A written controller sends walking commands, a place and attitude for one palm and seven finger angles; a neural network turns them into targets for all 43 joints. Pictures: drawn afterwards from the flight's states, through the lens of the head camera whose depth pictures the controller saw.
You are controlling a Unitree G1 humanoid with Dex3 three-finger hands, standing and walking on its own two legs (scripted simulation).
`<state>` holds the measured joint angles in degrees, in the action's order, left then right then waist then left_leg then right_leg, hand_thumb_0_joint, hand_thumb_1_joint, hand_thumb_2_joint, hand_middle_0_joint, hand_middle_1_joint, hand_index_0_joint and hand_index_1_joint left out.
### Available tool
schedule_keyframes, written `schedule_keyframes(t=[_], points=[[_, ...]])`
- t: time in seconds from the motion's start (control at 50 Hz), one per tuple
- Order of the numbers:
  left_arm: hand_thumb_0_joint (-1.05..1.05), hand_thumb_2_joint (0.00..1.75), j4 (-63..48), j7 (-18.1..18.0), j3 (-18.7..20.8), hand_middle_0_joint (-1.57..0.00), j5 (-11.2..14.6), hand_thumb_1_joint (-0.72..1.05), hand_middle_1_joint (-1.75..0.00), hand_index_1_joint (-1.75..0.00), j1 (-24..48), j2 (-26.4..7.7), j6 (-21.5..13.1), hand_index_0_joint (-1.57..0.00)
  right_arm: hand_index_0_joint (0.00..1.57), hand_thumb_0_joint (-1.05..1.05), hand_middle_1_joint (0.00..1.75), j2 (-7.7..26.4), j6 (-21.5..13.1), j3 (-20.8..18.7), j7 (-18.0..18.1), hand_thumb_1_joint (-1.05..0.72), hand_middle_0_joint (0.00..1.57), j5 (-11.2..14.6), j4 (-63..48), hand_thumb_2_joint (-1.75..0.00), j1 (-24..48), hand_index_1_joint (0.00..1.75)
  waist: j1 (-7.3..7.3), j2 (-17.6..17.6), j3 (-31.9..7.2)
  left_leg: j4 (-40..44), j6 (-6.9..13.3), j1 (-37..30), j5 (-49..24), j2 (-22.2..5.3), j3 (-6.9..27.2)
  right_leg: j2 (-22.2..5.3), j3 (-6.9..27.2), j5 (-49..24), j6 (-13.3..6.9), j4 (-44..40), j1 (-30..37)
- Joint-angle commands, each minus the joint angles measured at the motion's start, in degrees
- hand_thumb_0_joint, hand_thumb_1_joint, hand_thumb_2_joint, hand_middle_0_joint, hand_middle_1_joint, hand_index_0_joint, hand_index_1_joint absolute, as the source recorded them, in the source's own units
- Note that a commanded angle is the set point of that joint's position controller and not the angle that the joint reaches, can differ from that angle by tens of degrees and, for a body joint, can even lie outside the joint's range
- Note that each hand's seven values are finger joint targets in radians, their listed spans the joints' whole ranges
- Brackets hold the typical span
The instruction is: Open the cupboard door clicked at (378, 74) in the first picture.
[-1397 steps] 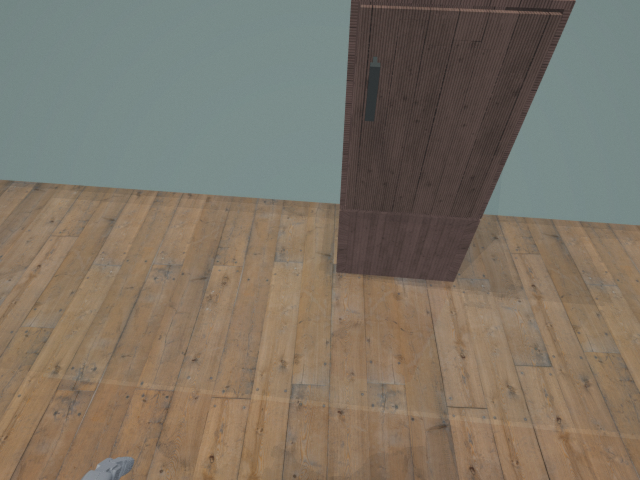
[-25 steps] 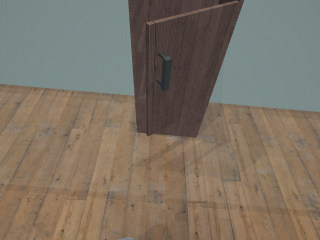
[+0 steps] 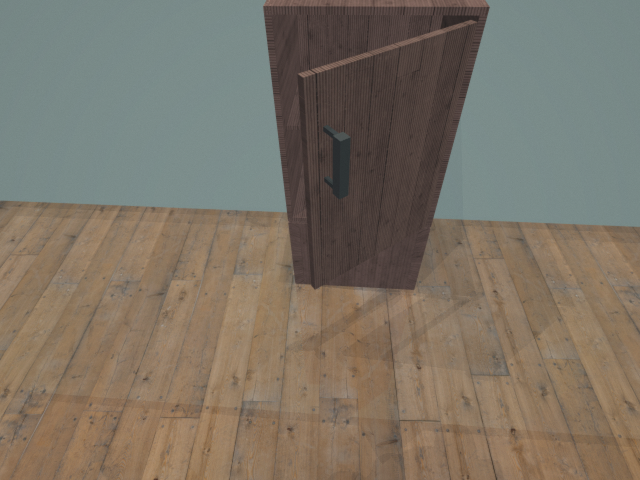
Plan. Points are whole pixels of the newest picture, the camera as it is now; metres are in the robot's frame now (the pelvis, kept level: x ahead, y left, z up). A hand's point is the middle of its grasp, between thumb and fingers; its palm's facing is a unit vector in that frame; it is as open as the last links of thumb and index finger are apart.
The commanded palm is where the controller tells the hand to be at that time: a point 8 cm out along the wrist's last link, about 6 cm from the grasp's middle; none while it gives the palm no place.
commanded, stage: let the arm hang, fingers relaxed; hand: left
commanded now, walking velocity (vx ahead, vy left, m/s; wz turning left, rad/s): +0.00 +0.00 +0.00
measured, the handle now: (334, 162) +0.67 +0.01 +0.03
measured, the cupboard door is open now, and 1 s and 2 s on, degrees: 39 39 39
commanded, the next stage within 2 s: look to check the result in 0.26 s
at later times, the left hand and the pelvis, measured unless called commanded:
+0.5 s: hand out of the picture +0.08 +0.21 -0.16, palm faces -0.04 -0.95 -0.30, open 7.3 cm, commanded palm none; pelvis +0.02 -0.01 +0.01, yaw +0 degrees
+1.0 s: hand out of the picture +0.10 +0.22 -0.16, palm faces -0.04 -0.95 -0.30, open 7.3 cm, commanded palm none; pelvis +0.05 -0.01 +0.01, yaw -1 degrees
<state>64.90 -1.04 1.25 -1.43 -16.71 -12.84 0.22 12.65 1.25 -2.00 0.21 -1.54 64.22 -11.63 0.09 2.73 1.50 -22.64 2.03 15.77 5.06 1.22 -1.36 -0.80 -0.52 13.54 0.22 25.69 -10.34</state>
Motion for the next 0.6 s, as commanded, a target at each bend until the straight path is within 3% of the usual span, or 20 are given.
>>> schedule_keyframes(t=[0.0, 0.12, 0.14, 0.22, 0.38, 0.58], points=[[0.00, 0.90, -2.35, -0.40, 1.59, -0.20, 0.25, 0.90, -0.30, -0.30, -0.27, -9.40, -1.27, -0.20, 0.20, 0.00, 0.30, 8.32, -1.07, -1.49, 0.66, -0.90, 0.20, 0.17, -2.16, -0.90, -0.98, 0.30, 0.56, -3.45, 3.52, 6.31, 0.02, -4.15, 13.76, -6.09, 7.59, -4.25, 5.52, 10.78, -3.25, -9.03, -8.48], [0.00, 0.90, -2.84, -0.23, 1.79, -0.20, 0.38, 0.90, -0.30, -0.30, 2.38, -10.46, -1.61, -0.20, 0.20, 0.00, 0.30, 9.32, -1.70, -1.24, 0.60, -0.90, 0.20, 0.14, -2.10, -0.90, 0.60, 0.30, 0.41, -1.01, 2.27, 6.71, -0.20, -4.58, 10.84, -6.35, 7.54, -4.54, 5.54, 6.40, -3.22, -8.54, -5.67], [0.00, 0.90, -3.05, -0.23, 1.98, -0.20, 0.36, 0.90, -0.30, -0.30, 2.75, -11.09, -1.78, -0.20, 0.20, 0.00, 0.30, 9.75, -1.84, -1.31, 0.61, -0.90, 0.20, 0.29, -2.37, -0.90, 0.69, 0.30, 0.22, -2.30, 1.64, 6.25, -0.13, -4.89, 8.95, -6.37, 7.39, -4.55, 5.33, 4.87, -3.26, -8.51, -4.58], [0.00, 0.90, -3.07, -0.14, 1.81, -0.20, 0.55, 0.90, -0.30, -0.30, 4.50, -11.29, -1.89, -0.20, 0.20, 0.00, 0.30, 10.06, -2.01, -1.07, 0.61, -0.90, 0.20, 0.16, -2.04, -0.90, 1.82, 0.30, 0.45, -1.13, 1.31, 5.81, -0.42, -6.22, 5.89, -6.40, 6.85, -5.11, 5.67, 3.20, -3.27, -9.30, -3.93], [0.00, 0.90, -2.99, -0.15, 1.67, -0.20, 0.79, 0.90, -0.30, -0.30, 6.86, -12.49, -2.17, -0.20, 0.20, 0.00, 0.30, 11.45, -2.30, -0.77, 0.68, -0.90, 0.20, 0.30, -1.60, -0.90, 3.44, 0.30, 0.42, -2.60, -1.55, 4.68, -0.48, -8.58, -1.85, -6.96, 6.44, -5.60, 5.59, -4.08, -3.03, -9.60, -0.19], [0.00, 0.90, -2.53, -0.18, 1.36, -0.20, 0.86, 0.90, -0.30, -0.30, 8.13, -13.32, -2.14, -0.20, 0.20, 0.00, 0.30, 12.66, -2.13, -0.53, 0.69, -0.90, 0.20, 0.37, -1.27, -0.90, 5.31, 0.30, 0.54, -2.70, -2.07, 4.99, -0.65, -10.46, -3.28, -7.47, 6.05, -5.78, 5.57, -6.48, -2.61, -10.62, 0.99]])
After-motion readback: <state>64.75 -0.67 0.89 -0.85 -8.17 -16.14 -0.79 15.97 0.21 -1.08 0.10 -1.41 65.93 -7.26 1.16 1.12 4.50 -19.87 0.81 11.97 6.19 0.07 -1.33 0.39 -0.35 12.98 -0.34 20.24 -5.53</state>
